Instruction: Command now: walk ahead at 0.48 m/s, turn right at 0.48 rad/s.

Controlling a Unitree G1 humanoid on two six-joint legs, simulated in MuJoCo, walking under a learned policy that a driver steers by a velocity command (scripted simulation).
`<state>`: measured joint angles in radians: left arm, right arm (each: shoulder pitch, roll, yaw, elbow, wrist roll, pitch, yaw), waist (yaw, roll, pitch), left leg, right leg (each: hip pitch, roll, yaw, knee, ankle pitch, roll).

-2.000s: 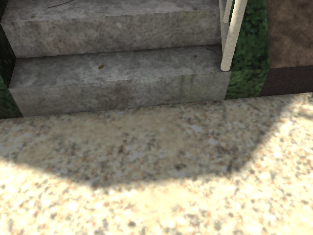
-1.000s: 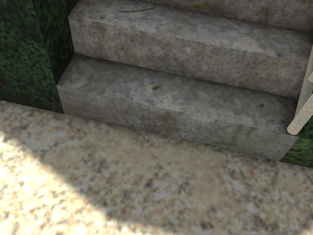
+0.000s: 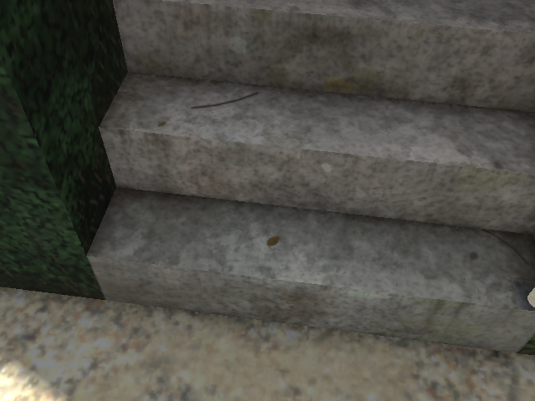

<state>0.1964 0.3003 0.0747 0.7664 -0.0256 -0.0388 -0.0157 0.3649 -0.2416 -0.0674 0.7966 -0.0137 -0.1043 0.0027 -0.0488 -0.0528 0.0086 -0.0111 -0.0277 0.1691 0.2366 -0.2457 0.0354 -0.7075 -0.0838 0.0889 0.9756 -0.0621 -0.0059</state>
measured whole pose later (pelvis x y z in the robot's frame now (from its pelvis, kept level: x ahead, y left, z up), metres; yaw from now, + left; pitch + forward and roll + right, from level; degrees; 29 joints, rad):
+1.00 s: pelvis +0.48 -0.10 +0.00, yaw -24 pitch +2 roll -1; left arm 0.13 0.20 -0.02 0.67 0.01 -0.03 0.01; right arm 0.41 -0.21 0.00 0.79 -0.02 -0.04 -0.03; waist -0.06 -0.04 0.00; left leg -0.15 -0.01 0.02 0.34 -0.21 0.04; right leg -0.62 -0.05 -0.01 1.02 -0.25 0.07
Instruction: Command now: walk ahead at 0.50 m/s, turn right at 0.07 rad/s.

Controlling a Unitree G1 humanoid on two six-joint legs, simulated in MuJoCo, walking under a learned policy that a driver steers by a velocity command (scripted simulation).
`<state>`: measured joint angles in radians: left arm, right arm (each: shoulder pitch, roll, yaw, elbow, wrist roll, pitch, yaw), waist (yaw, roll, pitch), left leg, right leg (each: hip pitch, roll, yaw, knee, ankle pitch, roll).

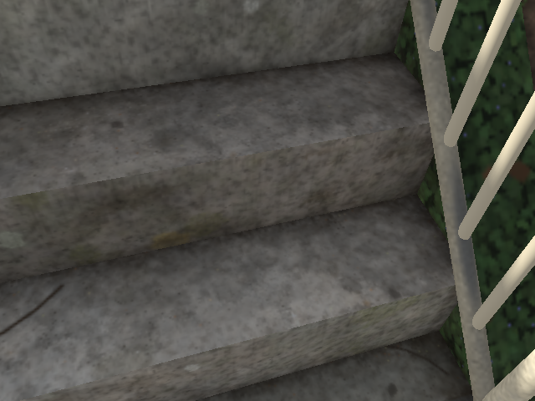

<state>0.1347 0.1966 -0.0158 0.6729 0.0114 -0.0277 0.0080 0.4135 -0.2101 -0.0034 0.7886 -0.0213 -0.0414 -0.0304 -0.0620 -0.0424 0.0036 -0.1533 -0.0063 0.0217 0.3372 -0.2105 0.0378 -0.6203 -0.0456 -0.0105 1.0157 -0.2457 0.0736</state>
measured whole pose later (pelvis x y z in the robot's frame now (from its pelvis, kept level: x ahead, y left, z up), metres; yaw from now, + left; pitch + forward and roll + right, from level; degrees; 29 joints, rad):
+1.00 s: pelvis +0.34 +0.04 +0.22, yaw +23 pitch +5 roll -6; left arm -0.03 0.01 -0.16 0.60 0.02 -0.08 0.00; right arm 0.54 -0.05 0.04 1.03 0.00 -0.01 -0.02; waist -0.12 0.02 -0.06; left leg -0.14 0.04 -0.22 0.37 -0.31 0.05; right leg -1.39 -0.06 -0.14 1.93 -0.15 -0.02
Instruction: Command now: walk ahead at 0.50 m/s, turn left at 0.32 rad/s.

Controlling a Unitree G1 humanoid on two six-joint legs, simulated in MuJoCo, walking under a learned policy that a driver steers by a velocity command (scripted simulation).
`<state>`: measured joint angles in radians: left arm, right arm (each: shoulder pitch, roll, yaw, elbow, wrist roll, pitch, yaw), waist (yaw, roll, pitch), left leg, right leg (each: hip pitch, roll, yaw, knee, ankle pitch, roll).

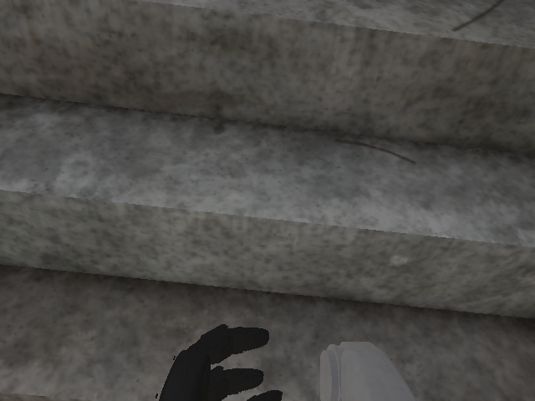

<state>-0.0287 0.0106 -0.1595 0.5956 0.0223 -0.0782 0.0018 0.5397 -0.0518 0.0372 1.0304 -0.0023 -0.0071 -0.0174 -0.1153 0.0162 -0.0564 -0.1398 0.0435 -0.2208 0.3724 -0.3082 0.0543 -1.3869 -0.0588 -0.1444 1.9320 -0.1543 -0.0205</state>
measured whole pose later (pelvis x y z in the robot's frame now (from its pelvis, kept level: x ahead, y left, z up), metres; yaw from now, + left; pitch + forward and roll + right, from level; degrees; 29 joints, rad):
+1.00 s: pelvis +0.45 +0.09 +0.41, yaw -9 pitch +0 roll -1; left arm -0.02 0.09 -0.06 0.70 -0.03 -0.03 0.02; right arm 0.39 -0.19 0.04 1.13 -0.09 0.00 0.02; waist 0.04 0.01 -0.14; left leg -0.20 0.18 0.31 0.56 -0.33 -0.02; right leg -1.49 0.03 0.08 2.38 0.04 -0.11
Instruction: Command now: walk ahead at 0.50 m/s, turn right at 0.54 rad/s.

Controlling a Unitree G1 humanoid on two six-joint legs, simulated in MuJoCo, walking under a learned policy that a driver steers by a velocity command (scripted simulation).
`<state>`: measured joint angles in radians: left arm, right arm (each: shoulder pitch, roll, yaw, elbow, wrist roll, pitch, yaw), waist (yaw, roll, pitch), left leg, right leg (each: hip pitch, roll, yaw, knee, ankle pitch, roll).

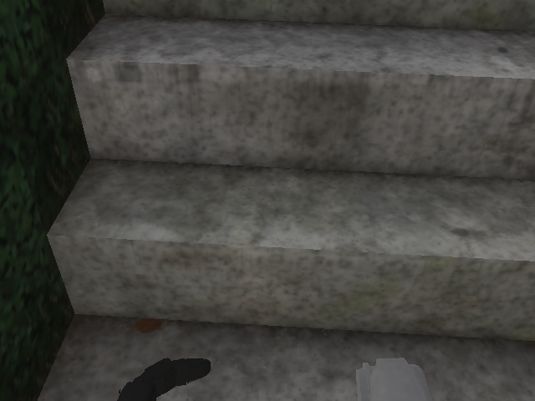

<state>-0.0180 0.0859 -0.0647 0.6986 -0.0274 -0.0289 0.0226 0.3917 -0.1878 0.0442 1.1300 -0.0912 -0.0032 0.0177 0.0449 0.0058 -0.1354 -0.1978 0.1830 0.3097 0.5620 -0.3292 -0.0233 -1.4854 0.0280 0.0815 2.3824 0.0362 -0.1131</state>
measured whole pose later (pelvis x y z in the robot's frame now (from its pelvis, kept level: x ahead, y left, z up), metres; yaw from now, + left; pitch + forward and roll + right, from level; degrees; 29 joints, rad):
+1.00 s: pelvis +0.42 -0.15 +0.42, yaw -18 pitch +3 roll -1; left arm -0.04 0.10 -0.11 0.64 0.03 -0.13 -0.05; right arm 0.54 -0.10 0.05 1.13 -0.04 -0.02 0.03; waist -0.02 -0.01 -0.14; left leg -0.36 -0.05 -0.07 0.69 -0.40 0.08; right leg -1.20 -0.09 0.05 1.97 0.04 -0.08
